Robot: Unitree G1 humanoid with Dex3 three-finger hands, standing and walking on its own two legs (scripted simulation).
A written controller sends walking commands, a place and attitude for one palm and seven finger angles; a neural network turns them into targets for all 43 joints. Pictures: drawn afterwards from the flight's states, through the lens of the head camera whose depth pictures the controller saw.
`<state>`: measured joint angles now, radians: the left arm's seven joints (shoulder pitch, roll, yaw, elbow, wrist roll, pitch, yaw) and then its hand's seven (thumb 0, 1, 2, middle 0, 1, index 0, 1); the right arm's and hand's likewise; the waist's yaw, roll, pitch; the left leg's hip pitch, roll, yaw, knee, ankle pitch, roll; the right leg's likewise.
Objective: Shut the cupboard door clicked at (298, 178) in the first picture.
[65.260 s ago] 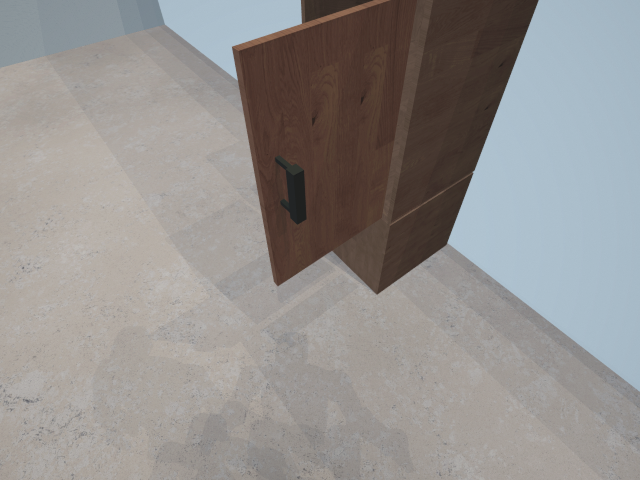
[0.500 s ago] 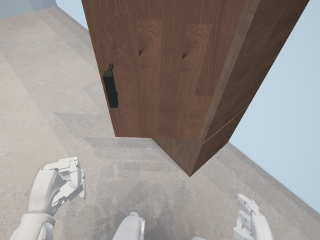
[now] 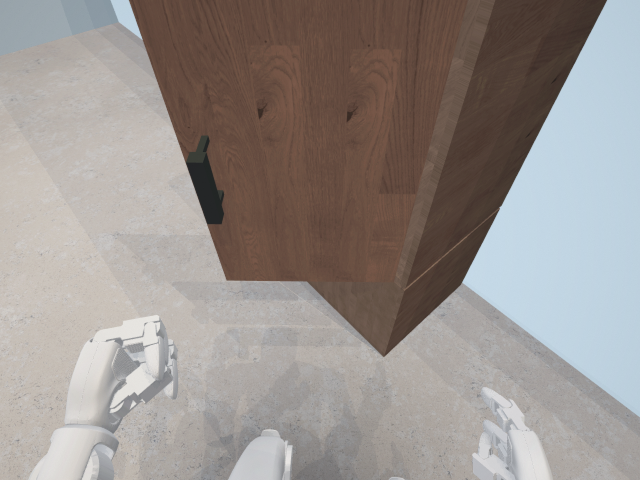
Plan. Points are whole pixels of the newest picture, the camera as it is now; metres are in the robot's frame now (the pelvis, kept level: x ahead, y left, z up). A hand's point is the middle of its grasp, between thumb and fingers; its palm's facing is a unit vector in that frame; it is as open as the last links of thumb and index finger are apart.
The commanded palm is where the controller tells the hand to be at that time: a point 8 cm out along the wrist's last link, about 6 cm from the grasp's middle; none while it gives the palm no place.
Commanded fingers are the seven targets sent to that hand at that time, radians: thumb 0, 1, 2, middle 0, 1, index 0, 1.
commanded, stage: bring the fist close to the handle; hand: left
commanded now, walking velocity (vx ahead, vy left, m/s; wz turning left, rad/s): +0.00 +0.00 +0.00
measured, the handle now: (209, 180) +0.52 +0.21 +0.07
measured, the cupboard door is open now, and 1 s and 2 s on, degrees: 48 48 43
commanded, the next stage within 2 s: push the door shut along its arc in 1.40 s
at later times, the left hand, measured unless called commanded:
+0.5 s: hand (198, 291) +0.32 +0.18 +0.07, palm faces +0.03 -1.00 -0.03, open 3.1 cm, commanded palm +0.30 +0.23 +0.07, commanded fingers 0.00 0.90 0.90 -1.30 -1.50 -1.30 -1.50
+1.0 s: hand (220, 232) +0.41 +0.17 +0.07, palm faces +0.05 -1.00 -0.02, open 3.1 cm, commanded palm +0.39 +0.22 +0.07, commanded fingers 0.00 0.90 0.90 -1.30 -1.50 -1.30 -1.50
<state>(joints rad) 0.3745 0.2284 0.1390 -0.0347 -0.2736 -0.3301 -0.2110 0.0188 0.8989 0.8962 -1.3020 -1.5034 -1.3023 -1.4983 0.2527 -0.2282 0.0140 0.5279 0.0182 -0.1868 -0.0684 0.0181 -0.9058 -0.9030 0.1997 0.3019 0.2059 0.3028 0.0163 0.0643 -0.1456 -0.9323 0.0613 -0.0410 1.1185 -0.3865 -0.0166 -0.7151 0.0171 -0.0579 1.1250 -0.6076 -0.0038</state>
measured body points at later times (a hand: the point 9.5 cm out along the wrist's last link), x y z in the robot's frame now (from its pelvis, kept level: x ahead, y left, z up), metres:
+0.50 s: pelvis +0.00 +0.00 +0.01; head +0.05 +0.00 +0.46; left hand +0.31 +0.23 +0.08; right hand +0.15 -0.24 -0.09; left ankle +0.09 +0.13 -0.65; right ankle -0.02 -0.12 -0.65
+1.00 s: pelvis -0.01 +0.01 +0.00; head +0.06 +0.01 +0.45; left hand +0.40 +0.22 +0.08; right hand +0.10 -0.25 -0.11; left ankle +0.09 +0.13 -0.65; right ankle -0.02 -0.12 -0.65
